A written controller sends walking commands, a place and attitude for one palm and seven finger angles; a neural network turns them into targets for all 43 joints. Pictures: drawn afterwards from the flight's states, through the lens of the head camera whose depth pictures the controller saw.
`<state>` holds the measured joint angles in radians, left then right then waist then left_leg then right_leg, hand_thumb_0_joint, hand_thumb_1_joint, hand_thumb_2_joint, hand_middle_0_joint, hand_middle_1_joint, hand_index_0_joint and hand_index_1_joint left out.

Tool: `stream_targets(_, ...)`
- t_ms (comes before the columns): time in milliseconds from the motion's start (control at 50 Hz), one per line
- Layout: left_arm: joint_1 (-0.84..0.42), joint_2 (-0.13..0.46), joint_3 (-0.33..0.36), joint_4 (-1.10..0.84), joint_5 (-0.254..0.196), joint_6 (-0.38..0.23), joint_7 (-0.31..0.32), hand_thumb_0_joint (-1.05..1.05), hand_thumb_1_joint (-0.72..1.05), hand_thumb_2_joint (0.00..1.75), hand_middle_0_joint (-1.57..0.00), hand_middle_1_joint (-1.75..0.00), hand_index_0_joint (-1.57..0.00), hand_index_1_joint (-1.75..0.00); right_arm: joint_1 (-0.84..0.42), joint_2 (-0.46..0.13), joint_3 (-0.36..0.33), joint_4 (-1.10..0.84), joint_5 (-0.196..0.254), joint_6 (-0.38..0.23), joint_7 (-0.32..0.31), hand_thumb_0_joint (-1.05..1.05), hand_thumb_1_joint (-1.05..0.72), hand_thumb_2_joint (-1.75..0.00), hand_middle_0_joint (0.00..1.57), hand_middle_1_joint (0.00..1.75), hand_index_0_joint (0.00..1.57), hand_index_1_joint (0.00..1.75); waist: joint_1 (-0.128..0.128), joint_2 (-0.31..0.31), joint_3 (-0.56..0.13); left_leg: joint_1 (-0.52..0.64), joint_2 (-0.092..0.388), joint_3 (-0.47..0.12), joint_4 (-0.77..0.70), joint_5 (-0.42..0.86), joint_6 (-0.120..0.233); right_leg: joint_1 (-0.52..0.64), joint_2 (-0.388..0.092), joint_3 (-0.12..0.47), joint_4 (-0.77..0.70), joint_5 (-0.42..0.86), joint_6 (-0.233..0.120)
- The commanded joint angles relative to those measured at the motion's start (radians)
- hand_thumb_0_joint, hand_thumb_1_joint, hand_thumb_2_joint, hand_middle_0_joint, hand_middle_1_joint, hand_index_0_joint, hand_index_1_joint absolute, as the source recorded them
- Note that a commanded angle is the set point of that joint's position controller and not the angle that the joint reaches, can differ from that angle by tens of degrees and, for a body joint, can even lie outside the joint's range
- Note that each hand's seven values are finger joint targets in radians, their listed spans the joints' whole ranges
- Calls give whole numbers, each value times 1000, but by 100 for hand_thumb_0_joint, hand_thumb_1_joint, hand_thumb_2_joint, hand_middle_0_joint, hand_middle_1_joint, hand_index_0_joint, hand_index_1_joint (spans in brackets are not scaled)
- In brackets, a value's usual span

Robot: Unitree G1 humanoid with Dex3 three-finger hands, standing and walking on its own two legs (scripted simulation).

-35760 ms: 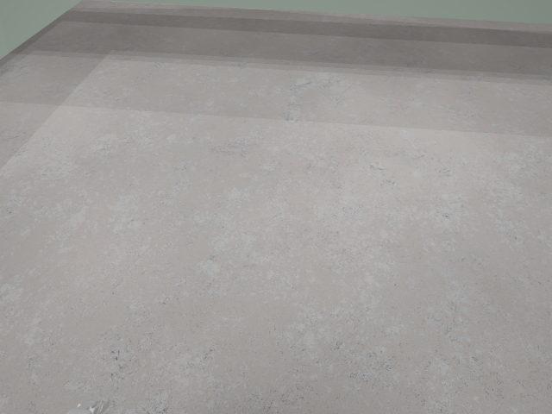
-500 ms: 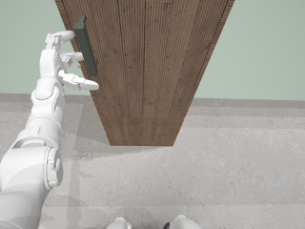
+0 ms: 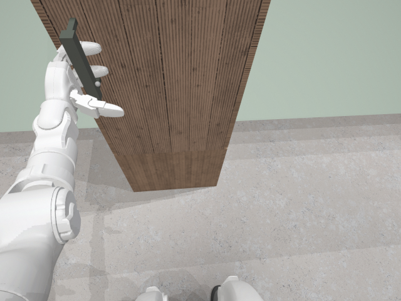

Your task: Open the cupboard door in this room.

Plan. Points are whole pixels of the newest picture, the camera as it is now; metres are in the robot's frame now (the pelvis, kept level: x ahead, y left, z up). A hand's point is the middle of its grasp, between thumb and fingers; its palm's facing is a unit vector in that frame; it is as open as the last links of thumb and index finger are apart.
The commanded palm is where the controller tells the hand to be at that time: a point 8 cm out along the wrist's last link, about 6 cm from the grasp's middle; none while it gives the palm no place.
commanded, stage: close the thumb around the handle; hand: left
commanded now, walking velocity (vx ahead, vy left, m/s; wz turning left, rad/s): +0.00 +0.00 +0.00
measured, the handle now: (85, 63) +0.56 +0.19 +0.11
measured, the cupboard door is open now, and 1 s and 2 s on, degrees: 0 2 43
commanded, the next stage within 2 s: pull the door open along its arc in 0.68 s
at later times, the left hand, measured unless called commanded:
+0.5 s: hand (97, 84) +0.51 +0.17 +0.11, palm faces +0.01 -1.00 +0.00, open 7.2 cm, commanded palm +0.48 +0.22 +0.11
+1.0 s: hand (97, 88) +0.50 +0.17 +0.10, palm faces +0.00 -1.00 +0.00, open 5.5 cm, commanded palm +0.45 +0.22 +0.11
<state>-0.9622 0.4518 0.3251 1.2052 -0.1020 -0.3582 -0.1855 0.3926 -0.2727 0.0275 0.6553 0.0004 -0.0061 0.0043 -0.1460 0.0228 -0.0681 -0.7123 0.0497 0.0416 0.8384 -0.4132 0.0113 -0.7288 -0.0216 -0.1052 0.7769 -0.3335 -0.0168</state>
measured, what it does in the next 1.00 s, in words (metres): stands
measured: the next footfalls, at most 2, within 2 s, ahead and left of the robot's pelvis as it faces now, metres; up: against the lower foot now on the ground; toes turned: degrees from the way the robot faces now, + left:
none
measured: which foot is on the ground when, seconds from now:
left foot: down 0.00-1.00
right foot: down 0.00-1.00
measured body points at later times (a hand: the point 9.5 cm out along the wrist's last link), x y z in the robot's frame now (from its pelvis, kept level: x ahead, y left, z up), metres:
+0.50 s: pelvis +0.01 +0.00 +0.00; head +0.11 +0.01 +0.44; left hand +0.50 +0.22 +0.11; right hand +0.00 -0.27 -0.11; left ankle -0.01 +0.11 -0.70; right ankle +0.02 -0.11 -0.70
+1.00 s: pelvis +0.01 +0.01 +0.00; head +0.10 +0.01 +0.45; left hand +0.49 +0.22 +0.11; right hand +0.01 -0.26 -0.11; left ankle -0.01 +0.11 -0.70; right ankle +0.02 -0.11 -0.70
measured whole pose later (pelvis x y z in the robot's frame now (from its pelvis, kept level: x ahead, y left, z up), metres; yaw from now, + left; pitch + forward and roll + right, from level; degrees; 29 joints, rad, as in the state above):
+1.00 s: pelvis +0.01 +0.01 +0.00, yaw -2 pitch +16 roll -1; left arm -0.82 0.41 0.36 1.09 -0.12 -0.35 -0.19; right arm 0.42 -0.27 0.02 0.63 0.01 0.04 0.00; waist -0.14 0.03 -0.09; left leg -0.66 0.06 0.08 0.80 -0.42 0.02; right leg -0.69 -0.01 -0.07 0.75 -0.33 -0.01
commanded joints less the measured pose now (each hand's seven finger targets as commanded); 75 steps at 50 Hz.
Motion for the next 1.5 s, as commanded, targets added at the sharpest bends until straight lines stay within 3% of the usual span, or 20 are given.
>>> stream_targets(0,-466,222,47,-214,-21,-47,-18,0,-39,35,-31,-121,-31,-121,156,-169,-55,-63,4,-3,-21,0,-90,-90,20,30,20,30,-23,42,-434,204,-46,-48,-95,321,20,273,54,79,-77,349,4)
stream_targets(40,-462,223,35,-248,4,-58,-8,0,-28,40,-32,-122,-32,-122,162,-163,-56,-67,0,1,-18,0,-90,-90,20,30,20,30,-18,84,-447,225,-46,-49,-95,341,20,265,53,78,-74,356,4)
stream_targets(100,-429,239,60,-227,-6,-50,-7,0,-11,47,-33,-124,-33,-124,166,-167,-58,-67,1,8,-21,0,-90,-90,20,30,20,30,-22,15,-433,198,-44,-40,-101,325,24,299,55,84,-85,366,7)
stream_targets(160,-440,236,55,-260,-9,-56,-15,0,6,54,-34,-126,-34,-126,168,-165,-60,-68,3,10,-22,0,-90,-90,20,30,20,30,-16,67,-455,224,-44,-39,-104,350,21,302,54,83,-83,383,4)
stream_targets(360,-392,243,71,-266,-14,-60,-16,0,62,78,-38,-132,-38,-132,168,-166,-63,-71,2,18,-23,0,-90,-90,20,30,20,30,-3,79,-454,258,-41,-41,-107,391,18,289,56,79,-83,394,3)
stream_targets(420,-404,246,70,-244,-15,-55,-15,0,79,85,-39,-134,-39,-134,170,-170,-61,-70,2,21,-25,0,-90,-90,20,30,20,30,-15,35,-415,230,-40,-45,-110,371,21,286,57,75,-84,378,3)
stream_targets(460,-406,229,56,-261,-10,-58,-13,0,90,90,-40,-135,-40,-135,161,-166,-62,-74,3,21,-23,0,-90,-90,20,30,20,30,-11,77,-438,261,-39,-44,-108,384,16,271,56,75,-82,379,3)
stream_targets(660,-447,241,63,-240,-3,-60,2,0,90,90,-40,-135,-40,-135,165,-171,-62,-62,-1,21,-26,0,-90,-90,20,30,20,30,-21,72,-442,273,-35,-61,-100,393,11,236,55,70,-73,358,2)
stream_targets(700,-441,188,30,-236,-7,-58,1,0,90,90,-40,-135,-40,-135,165,-165,-63,-61,-1,18,-23,0,-90,-90,20,30,20,30,-26,65,-432,292,-31,-65,-96,423,9,216,58,63,-70,364,1)
stream_targets(760,-445,190,37,-252,-9,-66,10,0,90,90,-40,-135,-40,-135,166,-165,-65,-58,-3,17,-20,0,-90,-90,20,30,20,30,-20,79,-460,315,-30,-71,-90,451,5,211,58,63,-67,367,2)
stream_targets(780,-439,235,68,-245,-5,-67,13,0,90,90,-40,-135,-40,-135,170,-170,-65,-56,-4,19,-21,0,-90,-90,20,30,20,30,-16,56,-449,296,-29,-69,-93,440,7,225,59,64,-67,370,2)
stream_targets(1020,-32,146,54,-484,-63,-41,-9,0,90,90,-40,-135,-40,-135,92,-151,-76,-148,18,28,-7,0,-90,-90,20,30,20,30,82,43,-466,297,-29,-26,-133,521,13,380,57,64,-78,467,-6)
stream_targets(1180,334,-22,-39,-862,-104,25,33,0,90,90,-40,-135,-40,-135,-22,-112,-77,-202,37,-8,3,0,-90,-90,20,30,20,30,129,26,-391,328,-30,4,-190,529,13,480,43,61,-115,519,-4)
stream_targets(1200,310,-60,75,-965,-164,39,177,0,90,90,-40,-135,-40,-135,-74,-81,-73,-210,35,-24,7,0,-90,-90,20,30,20,30,202,10,-364,290,-42,0,-201,489,-2,476,48,42,-135,467,-3)
stream_targets(1220,368,-144,-11,-989,-135,52,254,0,90,90,-40,-135,-40,-135,-93,-79,-69,-205,28,-39,13,0,-90,-90,20,30,20,30,172,-9,-316,300,-38,0,-213,448,-4,463,50,37,-142,427,-1)
stream_targets(1240,403,-175,-22,-1025,-116,63,322,0,90,90,-40,-135,-40,-135,-96,-79,-73,-198,22,-48,18,0,-90,-90,20,30,20,30,165,-37,-312,307,-35,-4,-219,440,-6,461,48,31,-143,419,2)
stream_targets(1300,477,-303,-140,-1165,-23,93,489,0,90,90,-40,-135,-40,-135,-139,-56,-70,-196,-4,-60,34,0,-90,-90,20,30,20,30,171,20,-319,347,-34,2,-221,473,-13,469,34,32,-134,423,-3)
stream_targets(1380,485,-460,-303,-1267,109,167,693,0,90,90,-40,-135,-40,-135,-202,-35,-69,-196,-38,-46,34,0,-90,-90,20,30,20,30,152,-21,-300,371,-32,-9,-226,413,-12,459,20,34,-146,355,-4)
stream_targets(1420,498,-537,-402,-1274,164,209,754,0,90,90,-40,-135,-40,-135,-222,-31,-67,-194,-51,-33,28,0,-90,-90,20,30,20,30,129,-78,-263,374,-30,-21,-229,367,-8,446,15,32,-167,308,-4)
stream_targets(1480,521,-621,-514,-1331,209,240,781,0,90,90,-40,-135,-40,-135,-259,-14,-67,-201,-55,-12,14,0,-90,-90,20,30,20,30,121,-67,-263,407,-34,-21,-226,345,-6,450,10,38,-180,295,-8)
